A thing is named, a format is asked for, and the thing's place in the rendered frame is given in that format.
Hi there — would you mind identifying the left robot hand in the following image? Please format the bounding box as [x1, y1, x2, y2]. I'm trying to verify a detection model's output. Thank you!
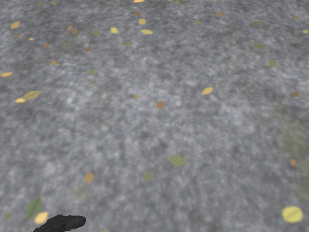
[33, 215, 86, 232]

